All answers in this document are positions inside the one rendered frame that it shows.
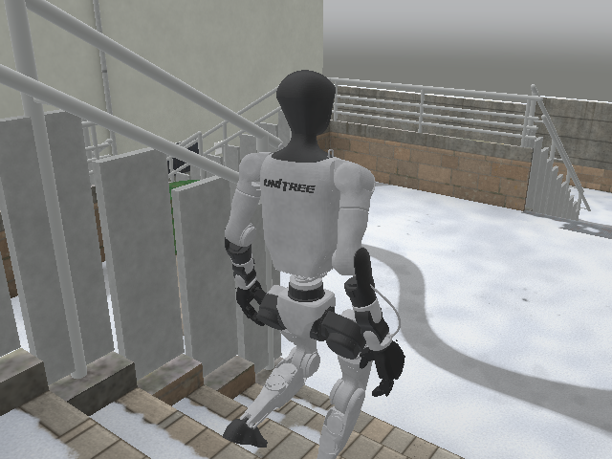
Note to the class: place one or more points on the robot right hand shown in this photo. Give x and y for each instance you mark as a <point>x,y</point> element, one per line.
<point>389,363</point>

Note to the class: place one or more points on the right robot forearm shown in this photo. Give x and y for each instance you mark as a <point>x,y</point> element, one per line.
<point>368,313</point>

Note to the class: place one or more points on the robot left hand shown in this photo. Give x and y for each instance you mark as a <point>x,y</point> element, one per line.
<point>244,297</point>

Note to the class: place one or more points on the robot left thigh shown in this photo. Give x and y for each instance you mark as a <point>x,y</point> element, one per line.
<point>306,355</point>

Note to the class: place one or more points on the right robot upper arm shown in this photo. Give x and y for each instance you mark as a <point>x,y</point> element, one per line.
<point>356,185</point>

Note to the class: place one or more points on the left robot upper arm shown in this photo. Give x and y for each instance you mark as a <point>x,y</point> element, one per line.
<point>239,230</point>

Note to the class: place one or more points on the robot left foot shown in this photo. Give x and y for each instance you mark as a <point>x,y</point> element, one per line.
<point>238,432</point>

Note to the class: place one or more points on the left robot forearm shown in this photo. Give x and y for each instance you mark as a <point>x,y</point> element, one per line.
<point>242,264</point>

